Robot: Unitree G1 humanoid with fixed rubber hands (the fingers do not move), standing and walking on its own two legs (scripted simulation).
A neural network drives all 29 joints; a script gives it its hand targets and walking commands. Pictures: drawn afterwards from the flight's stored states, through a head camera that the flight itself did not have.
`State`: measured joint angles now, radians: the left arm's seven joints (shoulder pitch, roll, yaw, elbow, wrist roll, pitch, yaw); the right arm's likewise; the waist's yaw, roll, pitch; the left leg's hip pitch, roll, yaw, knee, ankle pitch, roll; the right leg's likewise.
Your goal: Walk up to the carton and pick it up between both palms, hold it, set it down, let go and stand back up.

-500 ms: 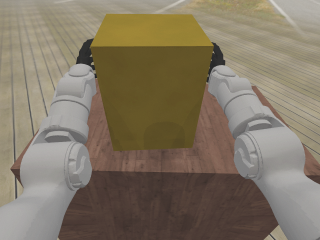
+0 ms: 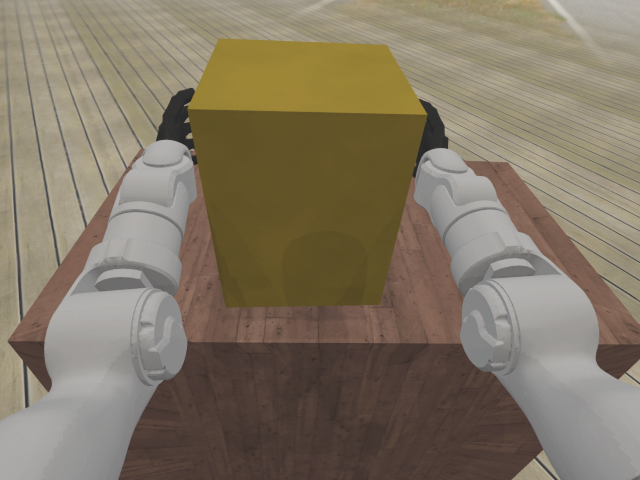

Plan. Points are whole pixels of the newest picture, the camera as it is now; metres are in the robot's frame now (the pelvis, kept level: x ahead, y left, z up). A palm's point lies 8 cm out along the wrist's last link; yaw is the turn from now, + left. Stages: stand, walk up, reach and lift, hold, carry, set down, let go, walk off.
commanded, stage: set down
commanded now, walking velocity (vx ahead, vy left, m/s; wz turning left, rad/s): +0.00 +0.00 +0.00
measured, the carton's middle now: (304, 179) +0.45 -0.04 +0.20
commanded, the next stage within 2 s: none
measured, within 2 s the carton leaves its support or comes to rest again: neither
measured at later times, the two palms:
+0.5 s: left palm (174, 164) +0.45 +0.12 +0.23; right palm (420, 185) +0.40 -0.19 +0.21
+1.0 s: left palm (226, 190) +0.47 +0.06 +0.18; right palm (455, 203) +0.39 -0.24 +0.18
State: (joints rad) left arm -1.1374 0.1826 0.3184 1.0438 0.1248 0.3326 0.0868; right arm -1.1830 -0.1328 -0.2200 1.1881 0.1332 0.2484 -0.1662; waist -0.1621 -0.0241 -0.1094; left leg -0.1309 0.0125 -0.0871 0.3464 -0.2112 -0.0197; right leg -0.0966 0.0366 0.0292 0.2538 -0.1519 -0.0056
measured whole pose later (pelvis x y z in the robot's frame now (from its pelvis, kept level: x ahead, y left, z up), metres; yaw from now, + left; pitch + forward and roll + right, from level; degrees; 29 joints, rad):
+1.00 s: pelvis +0.00 +0.00 +0.00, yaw -5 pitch +4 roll +0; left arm -1.09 0.09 0.52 1.08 0.31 0.26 0.06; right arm -1.02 -0.02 -0.59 1.00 -0.29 0.12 0.01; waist -0.16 -0.04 -0.11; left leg -0.17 0.01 0.02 0.27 -0.18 -0.01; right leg -0.23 0.00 -0.02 0.32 -0.16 -0.01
